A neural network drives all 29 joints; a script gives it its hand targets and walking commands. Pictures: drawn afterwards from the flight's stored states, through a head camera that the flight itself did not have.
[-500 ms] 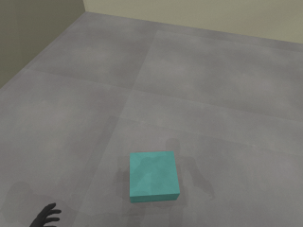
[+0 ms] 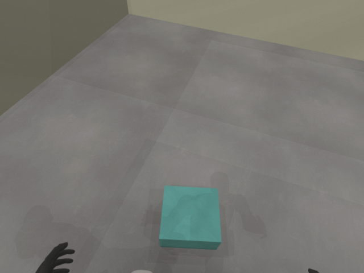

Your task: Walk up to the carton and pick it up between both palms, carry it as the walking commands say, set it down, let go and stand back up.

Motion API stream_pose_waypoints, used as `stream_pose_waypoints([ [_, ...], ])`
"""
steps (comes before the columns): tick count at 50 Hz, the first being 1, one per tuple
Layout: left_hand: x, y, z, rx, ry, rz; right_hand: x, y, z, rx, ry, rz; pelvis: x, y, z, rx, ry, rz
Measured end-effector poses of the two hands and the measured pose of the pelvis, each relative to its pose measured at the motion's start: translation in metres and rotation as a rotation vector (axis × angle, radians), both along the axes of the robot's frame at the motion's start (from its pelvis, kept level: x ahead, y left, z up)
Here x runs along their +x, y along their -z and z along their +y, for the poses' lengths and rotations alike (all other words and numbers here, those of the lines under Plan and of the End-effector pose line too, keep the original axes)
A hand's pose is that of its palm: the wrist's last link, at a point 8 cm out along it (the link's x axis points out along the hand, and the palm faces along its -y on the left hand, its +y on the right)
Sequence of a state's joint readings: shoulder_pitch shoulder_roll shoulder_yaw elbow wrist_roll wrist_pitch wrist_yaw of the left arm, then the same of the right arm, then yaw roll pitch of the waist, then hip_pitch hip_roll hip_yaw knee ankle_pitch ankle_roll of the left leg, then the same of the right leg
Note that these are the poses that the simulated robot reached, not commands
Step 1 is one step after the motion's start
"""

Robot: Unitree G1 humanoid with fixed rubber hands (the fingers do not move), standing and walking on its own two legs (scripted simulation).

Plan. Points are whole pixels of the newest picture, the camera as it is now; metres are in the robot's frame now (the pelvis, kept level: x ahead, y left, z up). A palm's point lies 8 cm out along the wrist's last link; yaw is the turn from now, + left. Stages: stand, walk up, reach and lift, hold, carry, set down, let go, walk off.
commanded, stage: walk up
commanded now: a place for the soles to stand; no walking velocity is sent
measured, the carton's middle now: (189, 217) +0.47 -0.04 -0.67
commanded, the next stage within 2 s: stand in 0.80 s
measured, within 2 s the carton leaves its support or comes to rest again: neither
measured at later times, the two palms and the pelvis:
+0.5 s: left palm out of the picture +0.09 +0.30 -0.09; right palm out of the picture +0.11 -0.30 -0.09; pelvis -0.01 +0.00 +0.01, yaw +3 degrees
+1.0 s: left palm out of the picture +0.08 +0.31 -0.09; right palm out of the picture +0.09 -0.29 -0.09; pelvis -0.02 +0.01 +0.02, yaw +3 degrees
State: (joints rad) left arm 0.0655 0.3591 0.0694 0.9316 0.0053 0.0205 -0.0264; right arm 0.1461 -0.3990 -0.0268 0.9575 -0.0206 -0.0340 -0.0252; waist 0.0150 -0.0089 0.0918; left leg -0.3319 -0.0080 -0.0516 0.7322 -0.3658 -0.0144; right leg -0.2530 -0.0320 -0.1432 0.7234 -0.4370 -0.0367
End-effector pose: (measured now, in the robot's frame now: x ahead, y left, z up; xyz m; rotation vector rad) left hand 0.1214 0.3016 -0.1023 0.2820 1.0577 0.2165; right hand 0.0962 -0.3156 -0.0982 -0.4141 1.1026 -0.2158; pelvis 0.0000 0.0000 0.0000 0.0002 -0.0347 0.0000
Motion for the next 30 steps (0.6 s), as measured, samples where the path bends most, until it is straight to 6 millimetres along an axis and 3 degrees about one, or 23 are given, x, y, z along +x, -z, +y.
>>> stream_pose_waypoints([
  [7,-0.022,-0.003,-0.002,0.017,-0.026,0.047,0.031,-0.002,0.007,0.035,-0.041,-0.05,0.003,-0.005,-0.005,0.013,-0.021,0.001],
  [13,-0.028,-0.007,-0.001,0.019,-0.048,0.049,0.04,-0.002,0.013,0.049,-0.058,-0.052,0.001,-0.008,-0.005,0.007,-0.032,-0.006],
  [19,-0.026,-0.009,0.0,0.014,-0.054,0.032,0.033,-0.004,0.015,0.046,-0.062,-0.033,-0.002,-0.01,-0.005,0.003,-0.041,-0.013],
  [30,-0.032,-0.006,-0.001,-0.007,-0.049,0.037,0.003,-0.008,0.009,0.025,-0.033,0.025,-0.01,-0.013,-0.003,-0.003,-0.048,-0.021],
])
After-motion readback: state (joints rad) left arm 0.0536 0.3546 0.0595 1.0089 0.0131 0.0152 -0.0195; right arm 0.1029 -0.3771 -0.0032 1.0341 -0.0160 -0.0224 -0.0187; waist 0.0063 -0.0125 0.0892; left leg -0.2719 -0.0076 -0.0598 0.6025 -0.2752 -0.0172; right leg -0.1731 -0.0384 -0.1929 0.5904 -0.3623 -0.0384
